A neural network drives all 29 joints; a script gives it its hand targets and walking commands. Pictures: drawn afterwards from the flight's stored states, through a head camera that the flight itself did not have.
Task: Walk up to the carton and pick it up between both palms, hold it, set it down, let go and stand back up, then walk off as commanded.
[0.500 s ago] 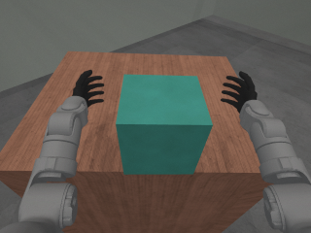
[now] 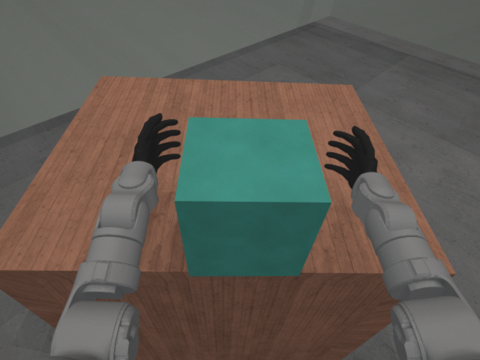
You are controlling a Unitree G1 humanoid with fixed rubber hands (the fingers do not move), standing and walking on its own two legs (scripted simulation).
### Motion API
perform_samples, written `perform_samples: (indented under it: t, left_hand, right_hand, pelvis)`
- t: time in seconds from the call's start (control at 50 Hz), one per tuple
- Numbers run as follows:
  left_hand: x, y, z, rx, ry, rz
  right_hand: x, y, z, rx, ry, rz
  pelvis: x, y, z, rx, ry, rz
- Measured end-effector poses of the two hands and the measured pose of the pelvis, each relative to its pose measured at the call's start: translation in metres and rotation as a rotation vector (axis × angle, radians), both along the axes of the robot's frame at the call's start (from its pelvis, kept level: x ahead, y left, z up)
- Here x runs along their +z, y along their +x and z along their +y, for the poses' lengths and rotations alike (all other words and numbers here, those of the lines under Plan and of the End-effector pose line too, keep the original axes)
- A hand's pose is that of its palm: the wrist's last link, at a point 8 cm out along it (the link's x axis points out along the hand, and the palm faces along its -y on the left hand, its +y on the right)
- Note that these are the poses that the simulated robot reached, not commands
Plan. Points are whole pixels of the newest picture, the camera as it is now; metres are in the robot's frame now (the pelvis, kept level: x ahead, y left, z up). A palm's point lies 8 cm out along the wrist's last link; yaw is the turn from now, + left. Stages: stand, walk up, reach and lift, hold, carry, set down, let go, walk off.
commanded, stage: reach and lift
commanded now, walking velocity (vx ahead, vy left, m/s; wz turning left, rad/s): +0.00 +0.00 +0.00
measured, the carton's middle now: (246, 199) +0.35 +0.01 +0.09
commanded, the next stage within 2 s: none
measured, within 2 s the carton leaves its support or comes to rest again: leaves its support in 1.68 s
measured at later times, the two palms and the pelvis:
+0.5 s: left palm (160, 166) +0.38 +0.16 +0.13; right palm (335, 160) +0.40 -0.13 +0.15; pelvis -0.01 +0.00 +0.00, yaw +0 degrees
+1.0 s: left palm (160, 163) +0.38 +0.16 +0.14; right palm (334, 159) +0.40 -0.13 +0.15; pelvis -0.01 +0.00 +0.00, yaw +0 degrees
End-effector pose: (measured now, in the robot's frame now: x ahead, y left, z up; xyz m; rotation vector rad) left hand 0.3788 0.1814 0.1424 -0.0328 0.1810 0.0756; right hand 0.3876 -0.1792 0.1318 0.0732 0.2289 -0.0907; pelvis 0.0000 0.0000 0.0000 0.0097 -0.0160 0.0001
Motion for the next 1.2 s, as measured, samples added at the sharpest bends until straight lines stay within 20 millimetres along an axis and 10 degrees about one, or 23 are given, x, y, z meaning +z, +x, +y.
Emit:
perform_samples:
  t: [0.2,1.2]
  left_hand:
    - [-0.013,-0.012,-0.011,0.001,0.010,0.077]
    - [0.000,-0.004,-0.023,0.049,-0.001,0.024]
  right_hand:
    - [0.038,0.009,0.028,0.039,0.015,-0.087]
    - [0.019,0.009,0.049,-0.011,0.026,-0.042]
  pelvis:
    - [0.000,-0.010,0.001,-0.001,-0.002,-0.014]
    - [0.000,-0.010,-0.001,-0.002,-0.002,-0.014]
